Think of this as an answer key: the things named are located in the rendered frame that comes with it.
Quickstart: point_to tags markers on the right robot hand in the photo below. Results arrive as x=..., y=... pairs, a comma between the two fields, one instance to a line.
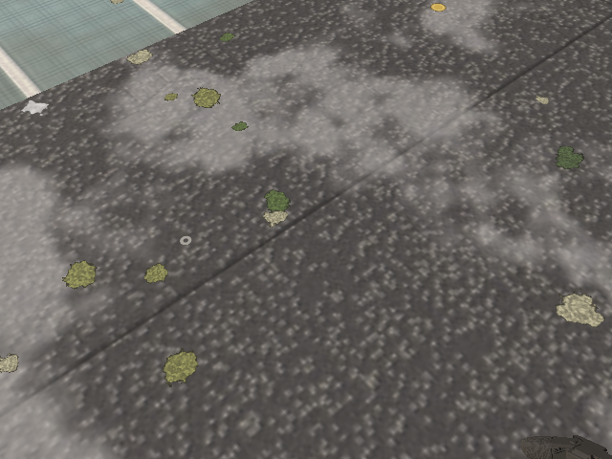
x=547, y=447

